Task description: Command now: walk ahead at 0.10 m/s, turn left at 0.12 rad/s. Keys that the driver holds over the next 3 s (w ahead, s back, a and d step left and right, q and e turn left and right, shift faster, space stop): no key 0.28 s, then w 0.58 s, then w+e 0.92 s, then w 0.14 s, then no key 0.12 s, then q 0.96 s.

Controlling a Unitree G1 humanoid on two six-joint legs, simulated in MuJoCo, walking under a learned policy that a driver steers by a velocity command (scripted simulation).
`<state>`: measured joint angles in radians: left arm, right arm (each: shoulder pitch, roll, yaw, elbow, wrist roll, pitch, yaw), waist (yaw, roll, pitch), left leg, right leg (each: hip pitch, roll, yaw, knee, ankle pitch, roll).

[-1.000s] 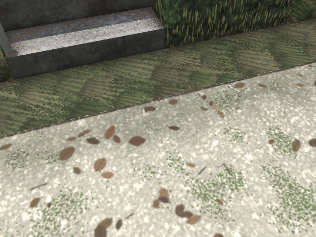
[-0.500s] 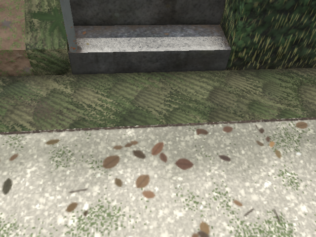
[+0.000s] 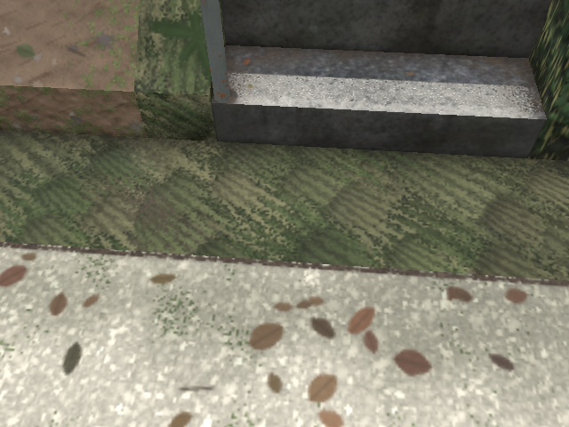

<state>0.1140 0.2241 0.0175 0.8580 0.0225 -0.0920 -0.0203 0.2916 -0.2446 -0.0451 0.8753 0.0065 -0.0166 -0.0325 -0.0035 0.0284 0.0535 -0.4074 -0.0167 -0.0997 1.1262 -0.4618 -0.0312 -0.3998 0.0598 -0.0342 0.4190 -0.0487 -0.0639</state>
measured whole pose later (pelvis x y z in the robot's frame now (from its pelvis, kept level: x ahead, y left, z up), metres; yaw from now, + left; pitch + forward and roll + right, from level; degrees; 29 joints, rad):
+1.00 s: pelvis +0.34 +0.03 -0.01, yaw -3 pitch +2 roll -1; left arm 0.50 0.23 0.04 1.05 -0.01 -0.06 0.01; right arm -0.06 -0.21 -0.03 0.77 0.02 -0.11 0.04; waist 0.10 0.01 0.03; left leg -0.52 0.01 0.02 0.50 -0.03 0.07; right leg 0.13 0.00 0.02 0.30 -0.45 -0.01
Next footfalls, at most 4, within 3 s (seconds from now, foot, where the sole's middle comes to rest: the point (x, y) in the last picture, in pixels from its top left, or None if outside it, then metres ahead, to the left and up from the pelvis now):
0.16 left None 0.10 0.14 -0.77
1.00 left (243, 392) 0.53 0.14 -0.77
1.58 right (369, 301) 0.76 -0.18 -0.77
2.06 left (351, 197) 1.11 -0.16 -0.77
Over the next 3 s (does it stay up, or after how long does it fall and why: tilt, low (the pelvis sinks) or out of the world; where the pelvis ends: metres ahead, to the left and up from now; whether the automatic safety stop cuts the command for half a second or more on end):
stays up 0.99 -0.17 0.00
